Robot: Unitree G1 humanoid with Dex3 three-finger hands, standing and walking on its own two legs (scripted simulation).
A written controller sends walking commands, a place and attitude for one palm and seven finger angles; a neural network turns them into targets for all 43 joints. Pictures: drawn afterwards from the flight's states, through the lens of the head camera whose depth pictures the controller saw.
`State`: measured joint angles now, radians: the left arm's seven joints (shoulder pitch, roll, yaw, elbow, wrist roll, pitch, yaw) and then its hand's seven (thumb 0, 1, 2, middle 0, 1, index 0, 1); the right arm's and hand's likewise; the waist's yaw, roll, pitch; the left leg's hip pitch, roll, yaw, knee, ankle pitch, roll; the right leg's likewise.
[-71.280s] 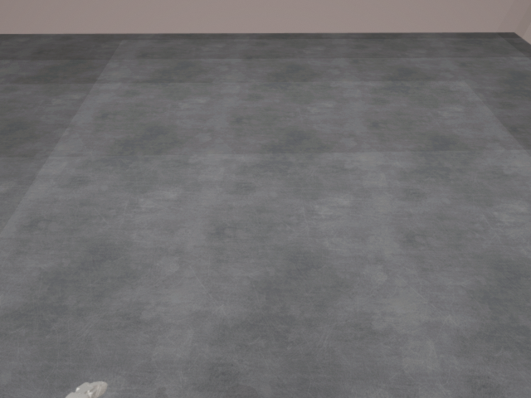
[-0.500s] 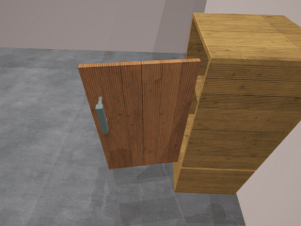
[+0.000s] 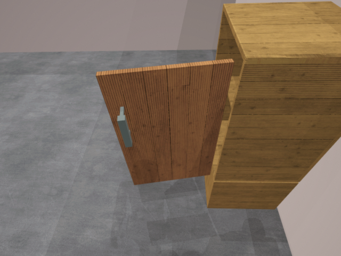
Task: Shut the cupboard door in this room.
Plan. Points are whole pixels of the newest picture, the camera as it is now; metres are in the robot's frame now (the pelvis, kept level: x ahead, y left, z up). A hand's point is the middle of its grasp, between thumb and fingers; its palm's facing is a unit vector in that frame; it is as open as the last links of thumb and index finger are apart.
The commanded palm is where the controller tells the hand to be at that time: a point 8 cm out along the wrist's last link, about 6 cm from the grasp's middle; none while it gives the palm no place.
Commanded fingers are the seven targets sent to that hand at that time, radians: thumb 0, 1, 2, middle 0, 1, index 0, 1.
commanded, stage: look again from close up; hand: left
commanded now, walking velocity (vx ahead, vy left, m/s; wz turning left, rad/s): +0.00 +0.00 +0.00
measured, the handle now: (125, 127) +0.47 +0.16 +0.02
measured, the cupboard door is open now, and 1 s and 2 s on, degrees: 99 99 99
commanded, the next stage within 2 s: raise the hand and make a fist in 0.46 s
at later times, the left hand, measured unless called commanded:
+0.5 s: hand out of the picture +0.04 +0.15 -0.17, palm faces +0.01 -0.98 -0.22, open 7.3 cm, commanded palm none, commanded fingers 0.00 0.90 0.90 -0.20 -0.30 -0.20 -0.30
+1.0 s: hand (120, 247) +0.16 +0.14 -0.07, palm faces +0.22 -0.97 -0.01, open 6.1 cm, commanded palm +0.15 +0.19 -0.05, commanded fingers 0.00 0.90 0.90 -0.60 -0.74 -0.60 -0.74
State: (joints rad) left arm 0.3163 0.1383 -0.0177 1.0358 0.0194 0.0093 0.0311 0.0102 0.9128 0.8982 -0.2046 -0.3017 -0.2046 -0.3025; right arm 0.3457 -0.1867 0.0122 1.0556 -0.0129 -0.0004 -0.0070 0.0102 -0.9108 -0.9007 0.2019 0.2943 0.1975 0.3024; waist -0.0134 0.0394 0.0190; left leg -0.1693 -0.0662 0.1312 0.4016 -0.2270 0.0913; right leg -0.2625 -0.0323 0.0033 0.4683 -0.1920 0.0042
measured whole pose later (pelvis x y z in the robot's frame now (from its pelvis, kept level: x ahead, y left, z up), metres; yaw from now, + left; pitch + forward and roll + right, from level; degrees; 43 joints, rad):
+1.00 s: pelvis +0.00 -0.07 -0.09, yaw +5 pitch +14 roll +1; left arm 0.47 0.17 0.14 0.10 -0.25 -0.48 -0.21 0.01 0.90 0.90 -0.44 -0.55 -0.44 -0.56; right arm 0.13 -0.28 -0.07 0.47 0.01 -0.25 -0.01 0.02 -0.91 -0.90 0.20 0.29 0.20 0.30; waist 0.03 -0.04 -0.15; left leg -0.86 0.00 0.02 1.16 -0.55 0.00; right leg -0.90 -0.01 -0.12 1.17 -0.52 -0.09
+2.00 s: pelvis +0.01 -0.03 -0.06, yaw +5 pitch +12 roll -2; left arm 0.39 0.22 0.13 -0.11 -0.26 -0.31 -0.15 0.02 0.90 0.90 -1.28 -1.48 -1.28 -1.48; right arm 0.26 -0.23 0.05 0.47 0.01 -0.17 -0.04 0.02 -0.90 -0.90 0.21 0.30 0.20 0.30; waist 0.02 0.04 -0.12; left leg -0.71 -0.01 0.01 1.02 -0.51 0.05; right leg -0.71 -0.01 -0.13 0.95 -0.45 -0.03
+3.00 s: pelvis +0.02 -0.05 -0.05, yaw +5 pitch +11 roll +0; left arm 0.13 0.18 0.09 0.10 -0.21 -0.29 -0.07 0.02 0.90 0.90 -1.30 -1.50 -1.30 -1.50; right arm 0.26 -0.24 0.03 0.55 0.02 -0.16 -0.03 0.02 -0.90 -0.90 0.21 0.29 0.20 0.30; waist -0.01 0.03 -0.12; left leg -0.65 0.00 0.02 0.93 -0.47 0.02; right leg -0.67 0.00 -0.11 0.91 -0.43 -0.06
